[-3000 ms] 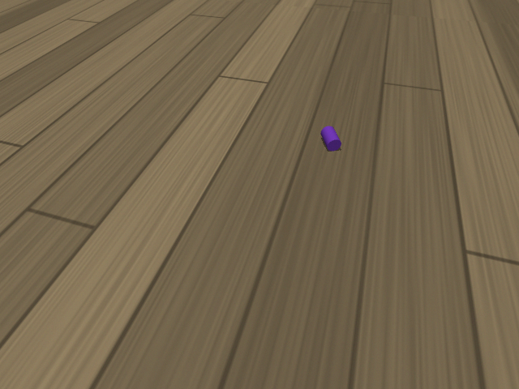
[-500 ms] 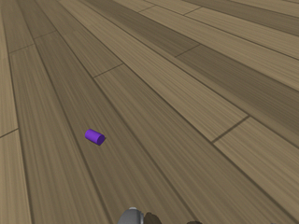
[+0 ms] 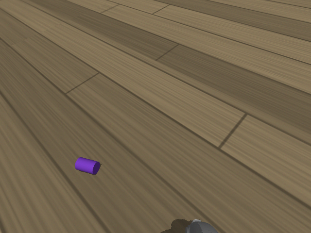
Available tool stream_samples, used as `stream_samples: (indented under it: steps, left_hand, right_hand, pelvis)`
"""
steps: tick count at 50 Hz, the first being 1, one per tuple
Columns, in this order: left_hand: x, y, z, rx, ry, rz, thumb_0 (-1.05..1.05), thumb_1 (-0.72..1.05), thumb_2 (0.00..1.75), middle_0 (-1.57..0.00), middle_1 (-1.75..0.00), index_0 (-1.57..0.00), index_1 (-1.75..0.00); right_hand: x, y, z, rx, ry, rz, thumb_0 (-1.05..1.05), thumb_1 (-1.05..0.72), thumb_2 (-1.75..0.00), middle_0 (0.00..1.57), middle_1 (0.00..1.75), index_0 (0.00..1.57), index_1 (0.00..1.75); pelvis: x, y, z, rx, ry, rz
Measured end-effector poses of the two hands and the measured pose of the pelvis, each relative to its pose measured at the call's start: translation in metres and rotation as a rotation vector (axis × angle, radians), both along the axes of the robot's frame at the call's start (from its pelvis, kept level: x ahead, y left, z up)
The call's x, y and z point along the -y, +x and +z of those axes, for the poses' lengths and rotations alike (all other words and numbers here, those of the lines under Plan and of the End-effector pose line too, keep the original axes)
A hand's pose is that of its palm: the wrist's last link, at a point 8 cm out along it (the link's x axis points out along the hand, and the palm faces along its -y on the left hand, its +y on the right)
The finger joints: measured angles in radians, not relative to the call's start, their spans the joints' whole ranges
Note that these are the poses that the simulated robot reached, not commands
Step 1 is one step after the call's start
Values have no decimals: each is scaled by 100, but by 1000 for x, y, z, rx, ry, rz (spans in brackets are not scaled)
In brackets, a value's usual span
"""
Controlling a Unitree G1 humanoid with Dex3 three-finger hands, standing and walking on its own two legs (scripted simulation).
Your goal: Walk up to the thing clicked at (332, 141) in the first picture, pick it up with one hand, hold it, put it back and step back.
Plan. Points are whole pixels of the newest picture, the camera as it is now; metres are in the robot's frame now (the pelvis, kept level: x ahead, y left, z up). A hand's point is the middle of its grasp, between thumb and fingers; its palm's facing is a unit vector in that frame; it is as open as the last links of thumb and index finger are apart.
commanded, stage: walk up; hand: left
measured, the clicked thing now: (87, 165) +0.66 +0.53 -0.70
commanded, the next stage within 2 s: none
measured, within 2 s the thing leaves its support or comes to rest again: neither
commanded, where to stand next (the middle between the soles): +0.24 +0.47 m, yaw -17 degrees
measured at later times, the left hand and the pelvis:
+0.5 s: hand out of the picture +0.17 +0.57 -0.14, palm faces -0.11 -0.77 -0.62, open 7.4 cm; pelvis +0.06 +0.23 -0.03, yaw -7 degrees
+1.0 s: hand out of the picture +0.23 +0.75 -0.13, palm faces -0.16 -0.75 -0.64, open 7.3 cm; pelvis +0.10 +0.44 -0.03, yaw -12 degrees
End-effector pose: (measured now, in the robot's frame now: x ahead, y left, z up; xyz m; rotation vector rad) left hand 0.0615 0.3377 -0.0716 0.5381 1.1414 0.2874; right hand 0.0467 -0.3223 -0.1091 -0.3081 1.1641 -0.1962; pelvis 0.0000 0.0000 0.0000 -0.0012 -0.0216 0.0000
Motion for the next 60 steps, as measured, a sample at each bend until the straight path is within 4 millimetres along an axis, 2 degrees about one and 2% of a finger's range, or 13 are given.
stream_samples:
  steps: [4, 10, 18, 21, 23, 29, 33, 37, 42, 46, 51, 55, 60]
  left_hand:
    - [-26, 22, -1, 74, 42, -13, 1, 90, 89, -21, -30, -21, -30]
    - [-77, 32, 9, 91, 79, -11, 1, 90, 89, -21, -30, -21, -30]
    - [-190, 57, -7, 39, 118, -64, 1, 90, 89, -21, -30, -21, -31]
    - [-236, 73, -20, 11, 137, -51, 1, 90, 89, -21, -30, -21, -31]
    - [-251, 87, -22, -8, 129, -46, 1, 90, 89, -21, -30, -21, -30]
    - [-261, 134, -15, -8, 41, -120, 1, 91, 89, -21, -30, -21, -30]
    - [-262, 157, -12, 13, 8, -176, 1, 91, 89, -21, -30, -21, -30]
    - [-283, 163, -13, 54, 22, -186, 1, 90, 89, -21, -30, -21, -30]
    - [-328, 159, 0, 81, 46, -163, 1, 90, 89, -21, -30, -21, -30]
    - [-379, 159, 3, 66, 79, -179, 1, 90, 89, -21, -30, -21, -31]
    - [-464, 166, -9, 56, 117, -176, 1, 90, 89, -21, -30, -22, -31]
    - [-523, 174, -23, 16, 137, -119, 1, 90, 89, -21, -30, -21, -30]
    - [-542, 192, -26, -39, 56, -135, 1, 91, 89, -21, -30, -21, -30]
  right_hand:
    - [-23, 10, -23, -32, 5, -8, 1, -90, -90, 21, 30, 20, 30]
    - [-67, 45, -25, 3, 20, 15, 1, -90, -90, 21, 30, 20, 30]
    - [-129, 72, -18, 68, -72, -2, 1, -90, -90, 21, 30, 20, 30]
    - [-163, 63, -18, 71, -103, -33, 1, -90, -90, 20, 30, 20, 30]
    - [-189, 50, -14, 47, -93, -74, 1, -90, -90, 20, 30, 20, 30]
    - [-256, 10, -4, -70, -37, -162, 1, -90, -90, 21, 30, 21, 30]
    - [-287, -1, -12, -125, -5, -189, 1, -90, -90, 21, 30, 21, 30]
    - [-314, 11, -27, -135, 9, -183, 1, -90, -90, 21, 30, 21, 30]
    - [-345, 48, -29, -67, 13, -140, 1, -90, -90, 21, 30, 21, 30]
    - [-369, 75, -25, 13, -10, -127, 1, -90, -90, 21, 30, 21, 30]
    - [-409, 95, -22, 58, -81, -122, 1, -90, -90, 21, 30, 20, 30]
    - [-460, 85, -21, 52, -98, -152, 0, -90, -90, 20, 30, 20, 30]
    - [-525, 60, -9, -32, -50, -222, 1, -90, -90, 21, 30, 20, 30]
  pelvis:
    - [-22, 12, -15, 12, -33, -16]
    - [-71, 23, -15, 20, -38, -32]
    - [-167, 43, -35, -13, -30, -79]
    - [-204, 51, -42, 1, -14, -109]
    - [-220, 58, -35, 0, -26, -117]
    - [-258, 74, -10, -2, -18, -144]
    - [-283, 84, -8, -6, -12, -163]
    - [-308, 88, -16, 12, -32, -175]
    - [-349, 92, -14, 20, -32, -172]
    - [-388, 95, -20, 12, -18, -188]
    - [-454, 102, -38, -6, -19, -208]
    - [-500, 110, -42, 14, -14, -227]
    - [-530, 125, -20, 1, -21, -238]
